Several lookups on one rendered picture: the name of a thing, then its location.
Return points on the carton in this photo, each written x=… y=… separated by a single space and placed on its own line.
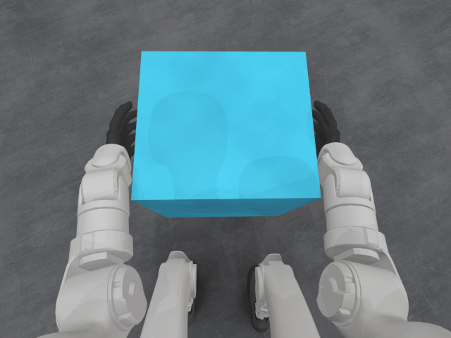
x=224 y=134

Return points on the right robot thigh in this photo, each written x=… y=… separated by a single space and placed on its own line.
x=288 y=312

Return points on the left robot upper arm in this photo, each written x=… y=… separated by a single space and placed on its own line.
x=103 y=303

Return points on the right robot upper arm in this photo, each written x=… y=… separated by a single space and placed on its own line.
x=364 y=301

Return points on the right robot foot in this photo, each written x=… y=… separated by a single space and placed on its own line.
x=259 y=324

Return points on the robot right hand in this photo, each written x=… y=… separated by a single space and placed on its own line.
x=325 y=127

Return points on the robot left hand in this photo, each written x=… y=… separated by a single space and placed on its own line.
x=120 y=128

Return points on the left robot forearm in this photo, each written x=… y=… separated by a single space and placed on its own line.
x=102 y=237

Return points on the right robot forearm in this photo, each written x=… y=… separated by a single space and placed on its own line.
x=352 y=229

